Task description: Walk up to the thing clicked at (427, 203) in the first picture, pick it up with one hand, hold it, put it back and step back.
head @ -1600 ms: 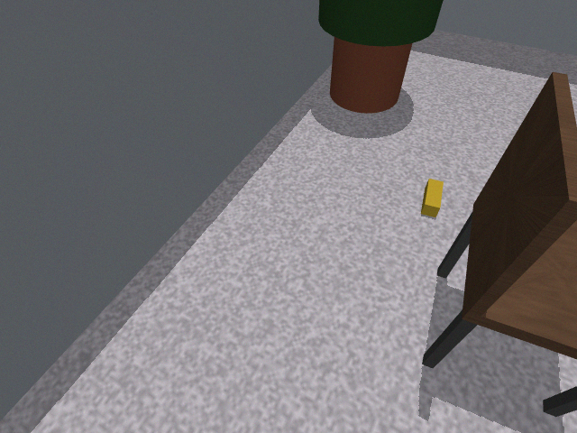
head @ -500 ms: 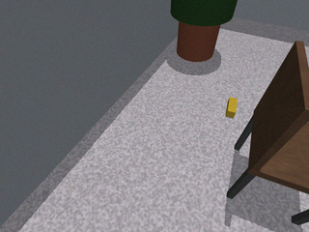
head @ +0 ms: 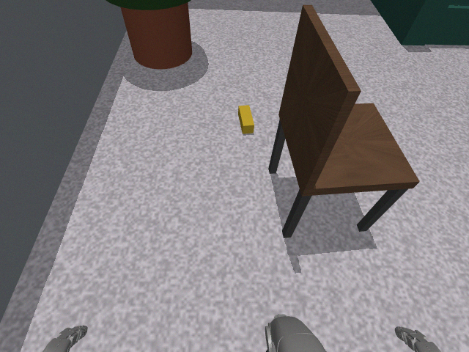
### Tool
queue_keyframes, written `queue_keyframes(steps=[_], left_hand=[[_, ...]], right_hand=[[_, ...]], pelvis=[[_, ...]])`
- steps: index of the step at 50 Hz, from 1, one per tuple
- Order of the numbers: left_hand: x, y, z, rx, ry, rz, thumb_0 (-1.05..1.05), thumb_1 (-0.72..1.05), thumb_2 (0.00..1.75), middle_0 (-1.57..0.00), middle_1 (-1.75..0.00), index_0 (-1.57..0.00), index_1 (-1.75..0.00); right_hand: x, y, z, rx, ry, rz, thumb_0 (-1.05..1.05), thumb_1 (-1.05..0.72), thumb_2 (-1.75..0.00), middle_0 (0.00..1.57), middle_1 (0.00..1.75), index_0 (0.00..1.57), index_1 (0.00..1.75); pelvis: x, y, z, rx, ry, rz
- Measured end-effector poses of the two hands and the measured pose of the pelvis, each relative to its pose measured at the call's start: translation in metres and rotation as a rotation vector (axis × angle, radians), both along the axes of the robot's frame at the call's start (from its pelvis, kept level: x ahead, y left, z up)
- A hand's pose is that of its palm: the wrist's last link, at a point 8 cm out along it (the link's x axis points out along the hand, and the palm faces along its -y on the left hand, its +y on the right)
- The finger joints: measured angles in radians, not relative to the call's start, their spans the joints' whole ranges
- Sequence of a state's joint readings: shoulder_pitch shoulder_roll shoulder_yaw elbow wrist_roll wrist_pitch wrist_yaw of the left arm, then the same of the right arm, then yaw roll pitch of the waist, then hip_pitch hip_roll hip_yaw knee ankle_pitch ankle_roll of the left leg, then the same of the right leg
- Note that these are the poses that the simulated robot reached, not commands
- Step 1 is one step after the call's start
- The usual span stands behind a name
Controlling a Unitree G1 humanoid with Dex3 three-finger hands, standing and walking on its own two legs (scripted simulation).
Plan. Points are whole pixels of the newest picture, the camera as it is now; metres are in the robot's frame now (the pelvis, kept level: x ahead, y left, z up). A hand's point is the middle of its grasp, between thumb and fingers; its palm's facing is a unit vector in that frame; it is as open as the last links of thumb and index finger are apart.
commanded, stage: walk up
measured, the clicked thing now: (245, 119) +1.38 -0.11 -0.74
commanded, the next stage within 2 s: none
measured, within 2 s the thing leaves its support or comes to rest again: neither
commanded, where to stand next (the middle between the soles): +0.09 -0.04 m, yaw -91 degrees
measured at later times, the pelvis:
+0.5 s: pelvis +0.04 +0.00 -0.01, yaw -29 degrees
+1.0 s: pelvis +0.06 +0.03 -0.02, yaw -55 degrees
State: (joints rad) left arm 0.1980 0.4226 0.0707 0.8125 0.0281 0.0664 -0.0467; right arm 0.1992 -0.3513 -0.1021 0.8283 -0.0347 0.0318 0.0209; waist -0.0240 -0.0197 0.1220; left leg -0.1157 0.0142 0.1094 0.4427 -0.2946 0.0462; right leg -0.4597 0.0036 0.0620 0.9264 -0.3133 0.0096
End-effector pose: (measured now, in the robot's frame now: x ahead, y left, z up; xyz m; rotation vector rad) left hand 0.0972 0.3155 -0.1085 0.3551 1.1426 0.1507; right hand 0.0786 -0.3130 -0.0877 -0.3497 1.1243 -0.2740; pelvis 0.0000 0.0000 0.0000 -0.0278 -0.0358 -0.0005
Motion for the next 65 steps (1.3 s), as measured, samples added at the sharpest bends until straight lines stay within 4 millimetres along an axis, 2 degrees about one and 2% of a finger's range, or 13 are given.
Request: queue_keyframes(steps=[5,10,13,17,22,28,33,38,43,48,54,59,65], left_hand=[[0.056,-0.015,0.008,0.026,-0.016,-0.166,0.01,0.91,0.9,-0.2,-0.3,-0.2,-0.3],[0.114,-0.051,0.016,0.053,-0.079,-0.315,0.01,0.91,0.9,-0.2,-0.3,-0.2,-0.3],[0.136,-0.073,0.023,0.054,-0.153,-0.371,0.01,0.91,0.9,-0.2,-0.3,-0.2,-0.3],[0.146,-0.092,0.031,0.041,-0.154,-0.406,0.0,0.91,0.9,-0.2,-0.3,-0.21,-0.3],[0.165,-0.107,0.027,0.022,-0.107,-0.491,0.01,0.9,0.9,-0.2,-0.3,-0.21,-0.3],[0.212,-0.118,0.013,-0.022,-0.117,-0.619,0.01,0.9,0.9,-0.21,-0.3,-0.21,-0.3],[0.253,-0.128,-0.003,-0.042,-0.122,-0.705,0.01,0.9,0.9,-0.2,-0.3,-0.21,-0.3],[0.267,-0.133,-0.007,-0.042,-0.043,-0.802,0.01,0.91,0.9,-0.2,-0.3,-0.21,-0.3],[0.269,-0.141,-0.009,-0.033,0.016,-0.87,0.01,0.91,0.9,-0.2,-0.3,-0.2,-0.3],[0.269,-0.165,-0.006,-0.001,0.03,-0.956,0.01,0.91,0.9,-0.2,-0.3,-0.2,-0.3],[0.266,-0.204,0.0,0.042,-0.06,-1.042,0.01,0.91,0.9,-0.2,-0.3,-0.21,-0.3],[0.259,-0.223,0.016,0.051,-0.086,-1.09,0.01,0.9,0.9,-0.2,-0.3,-0.21,-0.3],[0.27,-0.245,0.015,0.051,-0.106,-1.147,0.01,0.9,0.9,-0.2,-0.3,-0.21,-0.3]], right_hand=[[-0.042,-0.004,-0.015,0.038,-0.023,-0.123,0.01,-0.9,-0.9,0.21,0.3,0.2,0.3],[-0.08,-0.013,-0.044,0.084,-0.004,-0.242,0.01,-0.9,-0.9,0.21,0.3,0.2,0.3],[-0.096,-0.014,-0.056,0.113,0.035,-0.294,0.01,-0.9,-0.9,0.21,0.3,0.2,0.3],[-0.097,-0.01,-0.045,0.142,0.003,-0.337,0.01,-0.9,-0.9,0.21,0.3,0.2,0.3],[-0.095,-0.013,-0.03,0.093,-0.064,-0.39,0.01,-0.9,-0.9,0.21,0.3,0.2,0.3],[-0.109,-0.006,-0.019,-0.026,-0.047,-0.499,0.01,-0.9,-0.9,0.21,0.3,0.2,0.3],[-0.133,0.024,-0.004,-0.081,-0.019,-0.598,0.0,-0.9,-0.9,0.21,0.3,0.2,0.3],[-0.157,0.05,0.017,-0.1,-0.022,-0.695,0.01,-0.9,-0.9,0.21,0.3,0.2,0.3],[-0.182,0.065,0.017,-0.091,-0.014,-0.751,0.01,-0.9,-0.9,0.21,0.3,0.21,0.3],[-0.213,0.078,0.002,-0.063,-0.047,-0.819,0.01,-0.9,-0.9,0.21,0.3,0.21,0.3],[-0.258,0.088,-0.037,-0.007,-0.058,-0.939,0.01,-0.9,-0.9,0.21,0.3,0.21,0.3],[-0.266,0.101,-0.045,0.052,-0.07,-1.025,0.01,-0.9,-0.9,0.21,0.3,0.2,0.3],[-0.269,0.114,-0.04,0.044,-0.065,-1.061,0.01,-0.9,-0.9,0.21,0.3,0.2,0.3]], pelvis=[[0.003,0.003,-0.007,0.028,-0.003,-0.118],[0.011,-0.005,-0.02,0.032,0.007,-0.211],[0.015,-0.01,-0.023,0.006,-0.011,-0.245],[0.023,-0.014,-0.012,0.039,-0.024,-0.357],[0.034,-0.009,-0.008,0.036,-0.012,-0.456],[0.053,0.01,-0.015,0.015,0.018,-0.572],[0.065,0.024,-0.017,0.014,0.009,-0.669],[0.07,0.029,-0.006,-0.008,0.01,-0.756],[0.072,0.032,-0.006,0.005,0.007,-0.839],[0.067,0.029,-0.013,0.015,0.008,-0.921],[0.051,0.017,-0.031,-0.004,0.004,-0.99],[0.048,0.011,-0.022,0.035,-0.013,-1.09],[0.053,0.007,-0.021,0.034,0.0,-1.156]])
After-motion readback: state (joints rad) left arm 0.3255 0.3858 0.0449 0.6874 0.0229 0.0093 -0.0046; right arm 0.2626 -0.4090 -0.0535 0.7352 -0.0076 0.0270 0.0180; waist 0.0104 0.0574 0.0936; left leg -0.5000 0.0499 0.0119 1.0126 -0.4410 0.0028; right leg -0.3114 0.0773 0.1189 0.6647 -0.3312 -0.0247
